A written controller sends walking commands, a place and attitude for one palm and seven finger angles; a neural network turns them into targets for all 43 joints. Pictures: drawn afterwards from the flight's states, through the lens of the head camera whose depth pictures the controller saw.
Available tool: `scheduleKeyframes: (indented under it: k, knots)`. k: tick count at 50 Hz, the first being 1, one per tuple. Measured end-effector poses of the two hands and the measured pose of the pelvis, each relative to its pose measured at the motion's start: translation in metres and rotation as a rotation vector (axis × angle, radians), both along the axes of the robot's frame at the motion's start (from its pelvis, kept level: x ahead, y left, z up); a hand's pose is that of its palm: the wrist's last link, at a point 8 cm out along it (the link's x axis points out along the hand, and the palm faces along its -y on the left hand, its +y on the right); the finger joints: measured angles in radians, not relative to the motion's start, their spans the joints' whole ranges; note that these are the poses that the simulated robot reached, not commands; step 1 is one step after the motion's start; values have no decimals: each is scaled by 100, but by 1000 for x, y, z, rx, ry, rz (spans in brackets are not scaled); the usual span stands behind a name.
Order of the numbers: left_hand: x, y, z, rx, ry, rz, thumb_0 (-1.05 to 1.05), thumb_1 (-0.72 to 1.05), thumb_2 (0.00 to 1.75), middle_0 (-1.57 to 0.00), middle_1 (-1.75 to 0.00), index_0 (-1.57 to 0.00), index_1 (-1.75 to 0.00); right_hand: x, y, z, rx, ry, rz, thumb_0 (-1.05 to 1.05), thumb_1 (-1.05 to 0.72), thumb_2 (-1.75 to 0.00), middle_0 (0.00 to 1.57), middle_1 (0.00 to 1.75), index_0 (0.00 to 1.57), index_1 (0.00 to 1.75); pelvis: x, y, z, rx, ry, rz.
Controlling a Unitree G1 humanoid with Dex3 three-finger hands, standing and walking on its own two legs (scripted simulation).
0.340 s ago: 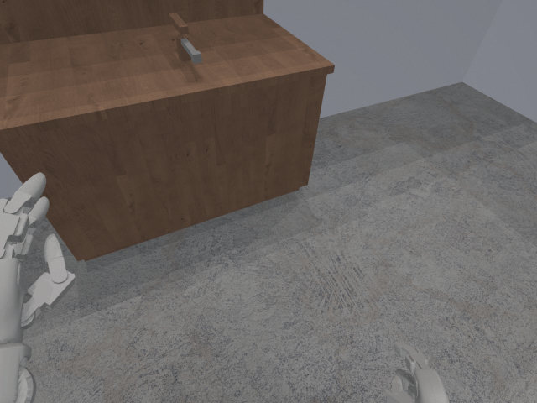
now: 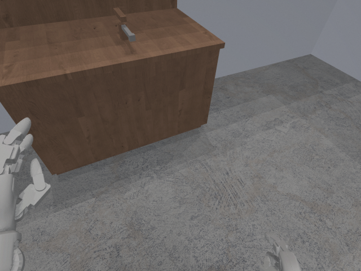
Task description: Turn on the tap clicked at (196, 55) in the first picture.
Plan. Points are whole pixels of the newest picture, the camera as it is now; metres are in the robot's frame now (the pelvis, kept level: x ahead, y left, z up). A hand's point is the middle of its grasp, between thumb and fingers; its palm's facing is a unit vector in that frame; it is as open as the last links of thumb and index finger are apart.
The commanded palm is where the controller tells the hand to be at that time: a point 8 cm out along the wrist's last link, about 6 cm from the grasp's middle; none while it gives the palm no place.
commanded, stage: look at it before walking up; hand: left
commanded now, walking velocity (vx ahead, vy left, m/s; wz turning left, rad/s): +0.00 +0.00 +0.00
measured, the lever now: (131, 37) +1.08 +0.30 +0.03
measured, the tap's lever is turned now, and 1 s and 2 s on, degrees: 0 0 0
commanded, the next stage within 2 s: walk to a spot facing it in 0.06 s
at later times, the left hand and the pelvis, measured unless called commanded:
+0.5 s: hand (82, 168) +0.25 +0.20 +0.16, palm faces +0.39 -0.85 -0.37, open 7.5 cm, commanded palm +0.20 +0.24 +0.18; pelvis +0.02 -0.03 -0.02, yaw -4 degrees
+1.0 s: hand (134, 104) +0.42 +0.14 +0.17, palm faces +0.24 -0.89 -0.38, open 7.5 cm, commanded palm +0.37 +0.19 +0.18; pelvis +0.15 -0.05 -0.01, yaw -12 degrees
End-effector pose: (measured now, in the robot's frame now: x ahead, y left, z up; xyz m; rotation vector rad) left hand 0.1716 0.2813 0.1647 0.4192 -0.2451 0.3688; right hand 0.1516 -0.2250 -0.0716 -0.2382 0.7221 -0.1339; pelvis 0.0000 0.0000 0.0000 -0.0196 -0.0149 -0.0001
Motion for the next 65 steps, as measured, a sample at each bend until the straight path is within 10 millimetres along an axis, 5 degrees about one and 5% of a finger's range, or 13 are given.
scheduleKeyframes:
  k: [14,21,29,36,46,55,59,62,65]
  knots:
    - [-3,-1,3,11,-21,-1,2,89,89,-21,-30,-21,-30,-2,-1,-1,1,-16,-12,1,-90,-90,20,30,21,30,0,1,-3,6,-1,-21]
    - [18,-17,4,30,-46,5,2,89,90,-21,-30,-20,-30,0,-12,-11,29,-31,-52,1,-90,-90,20,30,21,30,12,-15,-9,10,-2,-57]
    - [62,-68,1,9,-56,-89,2,89,90,-21,-30,-20,-30,1,-51,-30,35,71,-77,1,-90,-90,20,30,21,30,37,-41,-12,28,5,-73]
    - [105,-78,16,91,-15,-150,2,88,89,-22,-30,-21,-30,13,-80,-15,-10,125,-158,1,-90,-90,20,30,21,30,69,-48,2,50,36,-112]
    - [182,-76,9,71,-84,-178,2,89,89,-21,-30,-21,-30,84,-79,-15,-15,19,-229,1,-90,-90,20,30,20,30,134,-43,-15,61,3,-195]
    - [247,-134,30,106,-92,-261,2,89,89,-21,-30,-20,-30,133,-71,-19,118,-6,-214,1,-90,-90,20,30,21,30,184,-76,-5,29,8,-242]
    - [276,-164,30,178,-73,-253,2,89,89,-21,-30,-20,-30,148,-97,-39,155,28,-235,1,-90,-90,20,30,21,30,212,-107,-13,24,10,-248]
    - [300,-187,19,198,-73,-238,1,89,89,-21,-30,-21,-30,161,-129,-63,150,78,-241,1,-90,-90,21,30,21,30,227,-130,-28,25,2,-239]
    - [320,-208,10,140,-45,-247,1,89,89,-21,-30,-21,-30,173,-164,-66,111,138,-250,1,-90,-90,20,30,21,30,239,-143,-26,33,-3,-243]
